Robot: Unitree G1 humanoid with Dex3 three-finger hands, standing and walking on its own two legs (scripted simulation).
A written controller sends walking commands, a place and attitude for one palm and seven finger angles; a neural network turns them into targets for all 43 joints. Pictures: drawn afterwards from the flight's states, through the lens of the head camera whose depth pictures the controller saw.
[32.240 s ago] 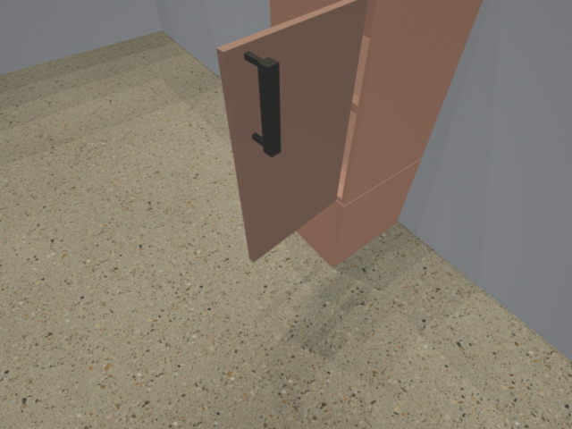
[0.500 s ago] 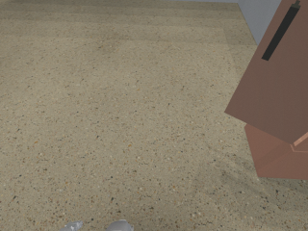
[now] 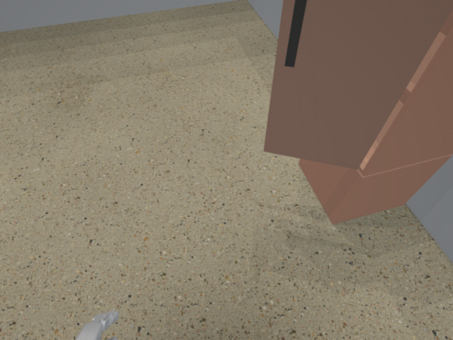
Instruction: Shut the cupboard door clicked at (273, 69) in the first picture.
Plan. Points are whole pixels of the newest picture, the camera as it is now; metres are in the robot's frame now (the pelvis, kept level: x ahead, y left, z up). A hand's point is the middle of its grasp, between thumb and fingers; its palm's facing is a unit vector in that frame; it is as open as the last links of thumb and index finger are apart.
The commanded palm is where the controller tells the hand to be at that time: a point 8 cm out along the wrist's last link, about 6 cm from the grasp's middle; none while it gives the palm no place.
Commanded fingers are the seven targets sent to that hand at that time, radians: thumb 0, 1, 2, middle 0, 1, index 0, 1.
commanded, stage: turn to face it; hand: left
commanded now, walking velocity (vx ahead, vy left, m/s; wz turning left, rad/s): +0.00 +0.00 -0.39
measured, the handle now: (297, 25) +0.75 -0.14 +0.16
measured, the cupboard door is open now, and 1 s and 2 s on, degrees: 59 59 59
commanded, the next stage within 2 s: take the last steps up to it in 0.38 s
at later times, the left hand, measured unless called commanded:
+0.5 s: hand out of the picture +0.14 +0.20 -0.16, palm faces -0.15 -0.97 -0.19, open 7.4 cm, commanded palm none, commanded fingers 0.00 0.90 0.90 -0.20 -0.30 -0.20 -0.30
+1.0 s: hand (174, 334) +0.16 +0.12 -0.17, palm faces -0.26 -0.95 -0.15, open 7.4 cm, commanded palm none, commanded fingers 0.00 0.90 0.90 -0.20 -0.30 -0.20 -0.30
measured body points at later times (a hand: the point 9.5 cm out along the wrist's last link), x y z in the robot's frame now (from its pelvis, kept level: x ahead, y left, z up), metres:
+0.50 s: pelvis +0.03 +0.02 +0.02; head +0.07 +0.04 +0.47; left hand +0.15 +0.25 -0.14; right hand +0.03 -0.23 -0.12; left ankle +0.04 +0.13 -0.72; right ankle -0.03 -0.11 -0.66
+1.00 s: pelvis +0.11 -0.05 +0.01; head +0.14 -0.04 +0.46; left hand +0.17 +0.17 -0.15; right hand +0.09 -0.32 -0.12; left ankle +0.21 +0.04 -0.70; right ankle -0.01 -0.11 -0.72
